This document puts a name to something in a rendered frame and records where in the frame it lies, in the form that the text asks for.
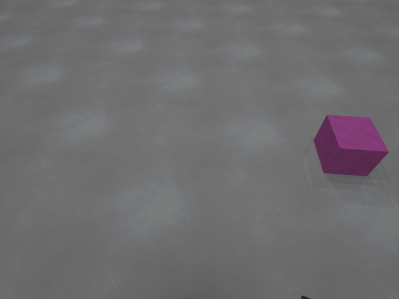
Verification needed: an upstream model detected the carton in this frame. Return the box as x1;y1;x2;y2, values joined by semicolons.
314;115;389;176

